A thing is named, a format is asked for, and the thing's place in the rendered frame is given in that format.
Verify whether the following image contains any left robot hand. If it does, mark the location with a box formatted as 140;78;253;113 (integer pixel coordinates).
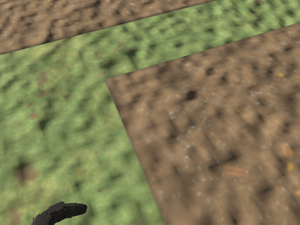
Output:
31;202;87;225

